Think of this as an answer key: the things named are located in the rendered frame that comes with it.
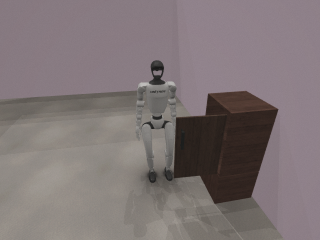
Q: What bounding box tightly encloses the right robot hand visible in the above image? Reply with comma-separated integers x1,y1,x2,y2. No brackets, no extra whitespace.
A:
135,125,142,141

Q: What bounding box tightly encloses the robot left foot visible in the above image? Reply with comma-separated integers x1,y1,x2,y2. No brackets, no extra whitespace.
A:
164,167,173,181

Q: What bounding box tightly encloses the robot left upper arm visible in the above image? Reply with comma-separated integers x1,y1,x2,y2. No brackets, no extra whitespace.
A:
167,81,177,106

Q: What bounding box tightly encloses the right robot forearm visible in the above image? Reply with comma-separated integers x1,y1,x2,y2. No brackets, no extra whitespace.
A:
135,101,143,126

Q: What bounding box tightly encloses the humanoid robot torso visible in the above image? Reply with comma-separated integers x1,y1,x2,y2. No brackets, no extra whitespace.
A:
146,80,169,130

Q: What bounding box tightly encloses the cupboard door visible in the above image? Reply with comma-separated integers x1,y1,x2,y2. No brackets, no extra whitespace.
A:
173,114,228,178

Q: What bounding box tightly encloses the left robot forearm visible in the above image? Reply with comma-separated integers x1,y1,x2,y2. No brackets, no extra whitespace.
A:
169,99,177,123

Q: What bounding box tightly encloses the handle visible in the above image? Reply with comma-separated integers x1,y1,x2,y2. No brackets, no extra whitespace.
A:
180,129,185,150

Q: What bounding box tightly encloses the left robot hand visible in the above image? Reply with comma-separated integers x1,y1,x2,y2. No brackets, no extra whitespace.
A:
172,122,176,137

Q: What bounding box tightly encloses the robot right upper arm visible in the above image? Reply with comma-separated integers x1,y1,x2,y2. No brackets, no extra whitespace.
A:
137,82,147,108

